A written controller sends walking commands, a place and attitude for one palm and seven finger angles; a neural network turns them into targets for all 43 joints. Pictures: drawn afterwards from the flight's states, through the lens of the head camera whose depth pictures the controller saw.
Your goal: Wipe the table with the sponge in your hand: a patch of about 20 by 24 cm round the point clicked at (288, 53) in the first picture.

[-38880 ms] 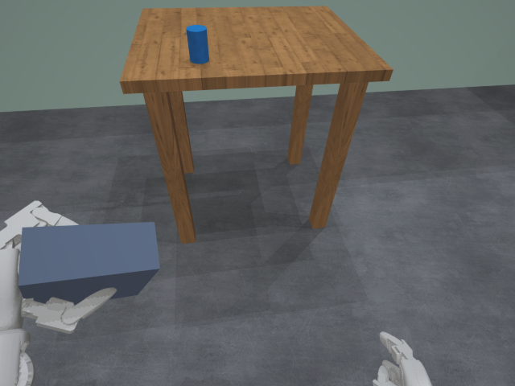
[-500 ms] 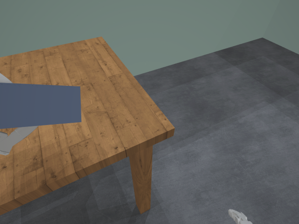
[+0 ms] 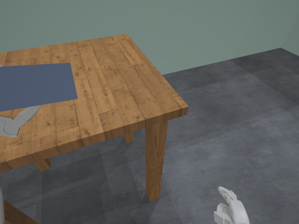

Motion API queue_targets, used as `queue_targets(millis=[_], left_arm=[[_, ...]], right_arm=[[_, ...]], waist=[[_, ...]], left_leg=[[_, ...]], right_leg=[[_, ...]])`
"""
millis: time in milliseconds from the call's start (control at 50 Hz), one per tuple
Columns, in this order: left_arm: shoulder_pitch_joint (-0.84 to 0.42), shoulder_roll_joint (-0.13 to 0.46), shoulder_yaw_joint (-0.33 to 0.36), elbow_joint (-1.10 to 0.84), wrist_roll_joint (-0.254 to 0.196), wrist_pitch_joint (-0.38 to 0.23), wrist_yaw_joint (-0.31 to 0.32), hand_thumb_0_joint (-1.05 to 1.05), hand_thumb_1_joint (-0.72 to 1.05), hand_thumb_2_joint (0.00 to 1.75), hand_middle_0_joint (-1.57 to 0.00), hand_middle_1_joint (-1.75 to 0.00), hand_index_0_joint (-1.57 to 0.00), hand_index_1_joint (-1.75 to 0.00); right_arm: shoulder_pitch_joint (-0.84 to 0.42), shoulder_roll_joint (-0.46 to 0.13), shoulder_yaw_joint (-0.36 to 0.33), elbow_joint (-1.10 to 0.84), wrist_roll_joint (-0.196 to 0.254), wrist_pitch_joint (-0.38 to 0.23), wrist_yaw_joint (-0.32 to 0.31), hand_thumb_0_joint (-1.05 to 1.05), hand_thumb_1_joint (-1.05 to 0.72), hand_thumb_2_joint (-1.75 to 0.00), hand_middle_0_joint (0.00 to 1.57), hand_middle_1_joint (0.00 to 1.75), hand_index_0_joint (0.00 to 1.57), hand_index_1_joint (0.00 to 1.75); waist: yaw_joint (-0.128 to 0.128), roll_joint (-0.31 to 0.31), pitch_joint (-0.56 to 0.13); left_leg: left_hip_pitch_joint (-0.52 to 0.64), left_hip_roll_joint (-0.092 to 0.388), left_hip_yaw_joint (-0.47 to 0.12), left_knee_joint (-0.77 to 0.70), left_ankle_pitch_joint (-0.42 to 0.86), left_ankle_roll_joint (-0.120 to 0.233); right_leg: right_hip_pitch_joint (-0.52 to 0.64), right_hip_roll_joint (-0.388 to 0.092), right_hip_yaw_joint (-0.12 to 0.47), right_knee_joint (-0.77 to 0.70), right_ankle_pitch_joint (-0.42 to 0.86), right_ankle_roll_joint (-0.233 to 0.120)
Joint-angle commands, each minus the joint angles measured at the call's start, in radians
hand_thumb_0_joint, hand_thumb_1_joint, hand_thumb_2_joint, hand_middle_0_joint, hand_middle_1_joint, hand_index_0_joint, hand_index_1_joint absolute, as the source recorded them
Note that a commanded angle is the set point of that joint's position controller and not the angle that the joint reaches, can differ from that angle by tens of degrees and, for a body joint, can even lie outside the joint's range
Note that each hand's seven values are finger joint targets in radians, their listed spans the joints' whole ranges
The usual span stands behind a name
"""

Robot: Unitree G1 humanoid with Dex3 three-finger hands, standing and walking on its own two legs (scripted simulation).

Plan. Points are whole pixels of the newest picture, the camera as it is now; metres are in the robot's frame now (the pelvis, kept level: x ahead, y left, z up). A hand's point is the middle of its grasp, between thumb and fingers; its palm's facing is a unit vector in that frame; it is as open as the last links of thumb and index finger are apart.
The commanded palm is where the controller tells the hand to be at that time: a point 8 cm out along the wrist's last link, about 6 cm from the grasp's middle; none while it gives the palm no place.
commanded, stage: step back with the hand held close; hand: left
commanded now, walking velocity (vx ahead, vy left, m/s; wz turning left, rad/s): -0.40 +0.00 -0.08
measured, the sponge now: (40, 87) +0.25 +0.22 +0.29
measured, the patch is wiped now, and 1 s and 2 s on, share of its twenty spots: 1.00 1.00 1.00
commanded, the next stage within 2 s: stop stepping back and stand still in 0.14 s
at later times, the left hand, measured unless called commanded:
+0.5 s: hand out of the picture +0.06 +0.26 +0.30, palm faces +0.57 -0.81 -0.16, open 9.6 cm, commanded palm +0.00 +0.29 +0.31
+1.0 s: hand out of the picture +0.03 +0.22 +0.27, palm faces +0.43 -0.85 -0.31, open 9.6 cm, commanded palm -0.03 +0.28 +0.31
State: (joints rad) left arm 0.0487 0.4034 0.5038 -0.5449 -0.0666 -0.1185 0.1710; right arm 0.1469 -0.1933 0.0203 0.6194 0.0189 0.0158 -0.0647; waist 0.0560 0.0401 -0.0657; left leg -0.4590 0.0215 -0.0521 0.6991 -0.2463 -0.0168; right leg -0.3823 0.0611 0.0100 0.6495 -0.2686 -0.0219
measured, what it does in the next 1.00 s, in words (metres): walks backwards: left foot, then right foot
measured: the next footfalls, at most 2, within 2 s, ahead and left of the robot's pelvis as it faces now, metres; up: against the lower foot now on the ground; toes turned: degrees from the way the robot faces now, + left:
left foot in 0.22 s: -0.10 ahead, +0.16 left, +0.00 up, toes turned -3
right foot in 0.44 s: -0.12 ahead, -0.09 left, +0.00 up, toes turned +0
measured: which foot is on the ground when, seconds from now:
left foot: up 0.00-0.20, down 0.22-1.00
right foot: down 0.00-0.22, up 0.24-0.42, down 0.44-0.66, up 0.68-0.88, down 0.90-1.00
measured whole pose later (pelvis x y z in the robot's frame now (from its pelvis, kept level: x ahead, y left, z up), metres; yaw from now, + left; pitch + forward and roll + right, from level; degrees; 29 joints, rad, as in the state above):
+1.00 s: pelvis -0.20 +0.01 +0.01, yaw -2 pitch -1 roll +0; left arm 0.26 0.37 0.40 -0.59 -0.07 -0.10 0.13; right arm 0.23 -0.21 0.04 0.67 0.02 -0.04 -0.03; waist 0.01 0.05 -0.05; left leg -0.48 0.04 -0.03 0.96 -0.38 0.00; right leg -0.23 0.04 -0.09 0.56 -0.32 -0.07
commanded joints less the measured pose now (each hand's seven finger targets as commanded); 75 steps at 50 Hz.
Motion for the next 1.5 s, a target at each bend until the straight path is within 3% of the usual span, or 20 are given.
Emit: queue_targets(millis=[0,140,200,280,380,420,500,600,640,660,680,820,840,880,920,980,1040,1100,1240,1480], left_arm=[[-0.140,0.212,-0.045,-0.172,0.008,0.014,-0.025,0.00,0.10,1.30,-1.20,-1.60,-1.20,-1.60],[0.089,0.317,0.134,-0.515,-0.017,-0.050,-0.012,0.00,0.10,1.30,-1.20,-1.60,-1.20,-1.60],[0.091,0.294,0.184,-0.515,-0.025,-0.088,0.013,0.00,0.10,1.30,-1.20,-1.60,-1.20,-1.60],[0.040,0.263,0.175,-0.322,-0.033,-0.063,0.018,0.00,0.10,1.30,-1.20,-1.60,-1.20,-1.60],[-0.095,0.173,-0.004,-0.101,-0.005,-0.017,-0.013,0.00,0.10,1.30,-1.20,-1.60,-1.20,-1.60],[-0.176,0.196,-0.056,-0.100,0.004,0.004,-0.023,0.00,0.10,1.30,-1.20,-1.60,-1.20,-1.60],[-0.165,0.281,0.024,-0.270,0.002,-0.045,-0.021,0.00,0.10,1.30,-1.20,-1.60,-1.20,-1.60],[0.041,0.282,0.113,-0.326,-0.016,-0.079,0.017,0.00,0.10,1.30,-1.20,-1.60,-1.20,-1.60],[-0.009,0.247,0.099,-0.346,-0.012,-0.089,0.032,0.00,0.10,1.30,-1.20,-1.60,-1.20,-1.60],[-0.071,0.265,0.107,-0.305,-0.002,-0.083,0.033,0.00,0.10,1.30,-1.20,-1.60,-1.20,-1.60],[-0.063,0.292,0.139,-0.190,0.004,-0.072,0.025,0.00,0.10,1.30,-1.20,-1.60,-1.20,-1.60],[0.005,0.151,-0.037,-0.082,-0.008,-0.006,-0.012,0.00,0.10,1.30,-1.20,-1.60,-1.20,-1.60],[0.037,0.155,-0.041,-0.096,-0.003,-0.005,-0.019,0.00,0.10,1.30,-1.20,-1.60,-1.20,-1.60],[0.007,0.218,-0.022,-0.198,-0.007,-0.020,-0.032,0.00,0.10,1.30,-1.20,-1.60,-1.20,-1.60],[-0.081,0.252,0.029,-0.330,-0.004,-0.069,-0.023,0.00,0.10,1.30,-1.20,-1.60,-1.20,-1.60],[-0.020,0.322,0.135,-0.426,-0.010,-0.105,-0.005,0.00,0.10,1.30,-1.20,-1.60,-1.20,-1.60],[0.010,0.281,0.124,-0.350,-0.015,-0.109,0.015,0.00,0.10,1.30,-1.20,-1.60,-1.20,-1.60],[0.004,0.219,0.089,-0.154,-0.020,-0.082,0.018,0.00,0.10,1.30,-1.20,-1.60,-1.20,-1.60],[-0.004,0.209,0.031,-0.026,-0.008,-0.045,-0.033,0.00,0.10,1.30,-1.20,-1.60,-1.20,-1.60],[0.134,0.293,0.168,-0.442,-0.005,-0.122,0.025,0.00,0.10,1.30,-1.20,-1.60,-1.20,-1.60]], right_arm=[[-0.151,-0.121,-0.065,-0.161,0.018,-0.017,-0.010,0.00,-0.90,-0.90,0.20,0.30,0.20,0.30],[-0.119,-0.101,-0.030,-0.201,-0.010,0.048,-0.013,0.00,-0.90,-0.90,0.20,0.30,0.20,0.30],[-0.088,-0.166,-0.076,-0.206,-0.018,0.000,-0.030,0.00,-0.90,-0.90,0.20,0.30,0.20,0.30],[0.023,-0.146,-0.102,-0.132,0.008,-0.077,-0.003,0.00,-0.90,-0.90,0.20,0.30,0.20,0.30],[-0.033,-0.136,-0.043,-0.151,0.024,-0.105,0.011,0.00,-0.90,-0.90,0.20,0.30,0.20,0.30],[-0.098,-0.139,-0.043,-0.151,0.017,-0.095,0.009,0.00,-0.90,-0.90,0.20,0.30,0.20,0.30],[-0.092,-0.156,-0.045,-0.148,0.003,-0.095,0.014,0.00,-0.90,-0.90,0.20,0.30,0.20,0.30],[-0.092,-0.119,-0.029,-0.146,-0.013,-0.058,-0.020,0.00,-0.90,-0.90,0.20,0.30,0.20,0.30],[-0.044,-0.162,-0.026,-0.160,-0.015,-0.068,-0.020,0.00,-0.90,-0.90,0.20,0.30,0.20,0.30],[-0.034,-0.143,-0.032,-0.172,-0.010,-0.085,-0.017,0.00,-0.90,-0.90,0.20,0.30,0.20,0.30],[-0.032,-0.129,-0.046,-0.146,-0.010,-0.094,-0.014,0.00,-0.90,-0.90,0.20,0.30,0.20,0.30],[-0.046,-0.130,-0.018,-0.161,0.015,-0.112,0.002,0.00,-0.90,-0.90,0.20,0.30,0.20,0.30],[-0.043,-0.130,-0.022,-0.167,0.009,-0.110,0.005,0.00,-0.90,-0.90,0.20,0.30,0.20,0.30],[-0.076,-0.135,-0.036,-0.165,0.008,-0.107,0.011,0.00,-0.90,-0.90,0.20,0.30,0.20,0.30],[-0.065,-0.110,-0.027,-0.136,0.000,-0.129,0.024,0.00,-0.90,-0.90,0.20,0.30,0.20,0.30],[-0.071,-0.110,-0.039,-0.141,-0.002,-0.125,0.006,0.00,-0.90,-0.90,0.20,0.30,0.20,0.30],[-0.063,-0.092,-0.028,-0.132,-0.009,-0.120,-0.012,0.00,-0.90,-0.90,0.20,0.30,0.20,0.30],[-0.058,-0.140,-0.057,-0.132,0.014,-0.107,-0.017,0.00,-0.90,-0.90,0.20,0.30,0.20,0.30],[-0.044,-0.132,-0.054,-0.153,0.033,-0.087,0.007,0.00,-0.90,-0.90,0.20,0.30,0.20,0.30],[-0.044,-0.114,-0.045,-0.166,-0.004,-0.125,0.000,0.00,-0.90,-0.90,0.20,0.30,0.20,0.30]], waist=[[-0.024,-0.258,-0.080],[-0.046,-0.062,-0.156],[-0.062,0.376,-0.191],[-0.069,0.211,-0.233],[-0.054,0.095,-0.019],[-0.061,-0.280,0.063],[-0.060,-0.208,0.005],[-0.069,0.022,-0.011],[-0.073,0.412,-0.003],[-0.082,0.364,0.046],[-0.044,0.215,-0.026],[-0.047,0.231,0.017],[-0.035,0.088,0.018],[-0.034,-0.299,0.045],[-0.066,-0.173,-0.111],[-0.053,-0.114,-0.063],[-0.059,0.029,-0.066],[-0.041,0.104,-0.039],[-0.063,-0.124,-0.029],[-0.052,0.189,-0.167]], left_leg=[[0.020,-0.011,-0.039,0.421,-0.234,0.023],[0.159,0.008,0.056,-0.141,-0.099,0.006],[-0.017,0.376,-0.296,-0.442,-0.044,0.161],[0.279,0.250,-0.077,-0.234,0.409,0.157],[-0.091,0.106,0.002,-0.167,-0.333,0.049],[-0.126,-0.008,0.011,0.339,-0.248,0.025],[-0.044,0.039,-0.002,0.358,-0.099,0.029],[0.262,0.031,0.069,-0.172,-0.187,0.050],[0.201,0.290,-0.425,-0.543,-0.678,0.156],[0.051,0.344,-0.489,-0.644,-0.681,0.205],[0.043,0.286,-0.326,-0.578,-0.471,0.171],[-0.009,0.138,-0.063,-0.358,-0.390,0.080],[-0.106,0.089,-0.006,-0.177,-0.326,0.068],[-0.261,0.001,0.033,0.373,-0.237,0.029],[-0.149,0.036,-0.019,0.384,-0.163,0.024],[0.032,0.050,0.027,0.130,-0.096,0.034],[0.247,0.012,0.072,-0.173,0.095,0.037],[0.286,0.140,-0.121,-0.243,0.116,0.090],[0.179,0.047,0.016,-0.064,0.215,0.041],[0.226,0.110,-0.062,-0.250,0.301,0.057]], right_leg=[[-0.055,-0.418,0.404,-0.384,0.361,-0.101],[0.002,-0.259,0.195,-0.251,0.153,-0.059],[0.051,0.002,-0.004,0.269,-0.134,0.064],[-0.182,-0.001,0.025,0.487,-0.231,0.061],[0.209,-0.049,-0.027,-0.198,-0.108,0.006],[-0.024,-0.374,0.535,-0.516,-0.376,-0.146],[-0.016,-0.320,0.302,-0.398,-0.224,-0.131],[-0.126,-0.207,0.098,-0.219,-0.410,-0.102],[-0.203,0.014,-0.093,0.220,-0.349,-0.009],[-0.155,0.012,-0.051,0.456,-0.277,-0.007],[-0.054,-0.018,-0.059,0.506,-0.232,-0.012],[0.250,-0.003,-0.152,-0.177,-0.165,-0.009],[0.336,-0.051,-0.060,-0.277,-0.123,-0.036],[0.261,-0.403,0.502,-0.486,-0.051,-0.139],[0.279,-0.382,0.321,-0.360,0.183,-0.153],[0.182,-0.342,0.203,-0.278,0.337,-0.148],[0.146,-0.247,0.112,-0.212,0.237,-0.079],[0.084,-0.103,0.058,-0.179,0.043,0.005],[0.193,-0.218,0.107,-0.238,0.428,-0.023],[0.273,-0.079,-0.001,-0.181,0.188,0.007]])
